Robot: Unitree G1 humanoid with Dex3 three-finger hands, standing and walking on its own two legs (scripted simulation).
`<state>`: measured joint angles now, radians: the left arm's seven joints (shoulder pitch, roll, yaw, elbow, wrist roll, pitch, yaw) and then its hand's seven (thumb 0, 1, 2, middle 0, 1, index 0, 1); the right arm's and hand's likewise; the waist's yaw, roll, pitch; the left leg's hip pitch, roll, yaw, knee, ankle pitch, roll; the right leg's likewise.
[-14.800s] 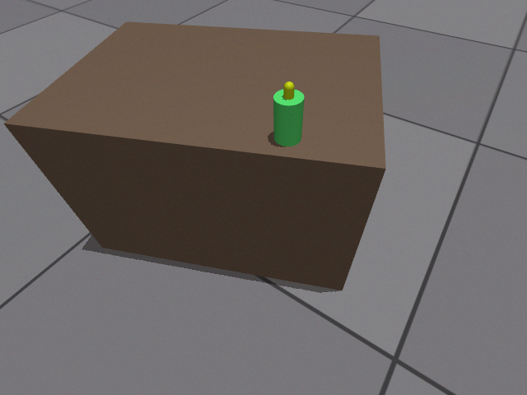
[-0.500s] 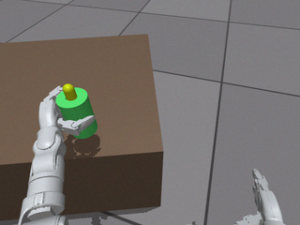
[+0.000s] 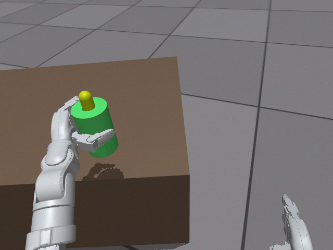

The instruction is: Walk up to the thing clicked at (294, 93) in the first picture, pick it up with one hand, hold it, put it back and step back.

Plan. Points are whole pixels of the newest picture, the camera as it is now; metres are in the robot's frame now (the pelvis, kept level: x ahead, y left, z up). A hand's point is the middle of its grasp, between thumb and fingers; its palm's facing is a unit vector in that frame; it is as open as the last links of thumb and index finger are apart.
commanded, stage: lift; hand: left
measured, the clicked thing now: (94, 122) +0.36 +0.18 +0.17
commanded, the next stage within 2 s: hold in 0.40 s
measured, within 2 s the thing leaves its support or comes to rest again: neither
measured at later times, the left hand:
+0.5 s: hand (86, 121) +0.33 +0.18 +0.20, palm faces +0.17 -0.98 -0.03, open 10.7 cm
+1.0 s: hand (85, 117) +0.32 +0.17 +0.22, palm faces +0.15 -0.99 -0.03, open 10.7 cm
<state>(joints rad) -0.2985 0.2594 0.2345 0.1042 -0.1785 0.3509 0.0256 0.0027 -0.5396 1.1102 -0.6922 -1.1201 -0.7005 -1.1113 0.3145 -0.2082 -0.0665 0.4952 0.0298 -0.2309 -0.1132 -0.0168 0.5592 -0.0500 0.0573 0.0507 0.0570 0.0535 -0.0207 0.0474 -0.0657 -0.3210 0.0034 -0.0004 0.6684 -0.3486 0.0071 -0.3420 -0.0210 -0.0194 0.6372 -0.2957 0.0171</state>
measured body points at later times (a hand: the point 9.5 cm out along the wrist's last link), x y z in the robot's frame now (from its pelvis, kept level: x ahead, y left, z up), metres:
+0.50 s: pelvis +0.00 +0.00 +0.01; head -0.04 -0.02 +0.45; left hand +0.32 +0.23 +0.20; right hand +0.17 -0.25 -0.06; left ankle +0.00 +0.11 -0.72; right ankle +0.03 -0.13 -0.72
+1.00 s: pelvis +0.00 +0.00 +0.01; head -0.04 -0.02 +0.46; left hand +0.31 +0.23 +0.22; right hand +0.17 -0.25 -0.05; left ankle +0.00 +0.11 -0.72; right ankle +0.03 -0.13 -0.72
